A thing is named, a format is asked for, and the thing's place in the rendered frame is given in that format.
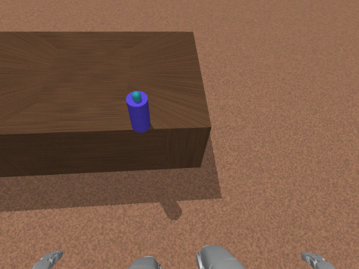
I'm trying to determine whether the bottle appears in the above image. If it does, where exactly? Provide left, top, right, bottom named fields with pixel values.
left=126, top=91, right=150, bottom=133

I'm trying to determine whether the right robot hand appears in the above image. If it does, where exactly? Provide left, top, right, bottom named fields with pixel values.
left=301, top=252, right=335, bottom=269

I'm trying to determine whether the left robot hand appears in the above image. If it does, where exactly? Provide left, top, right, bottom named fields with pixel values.
left=32, top=251, right=63, bottom=269

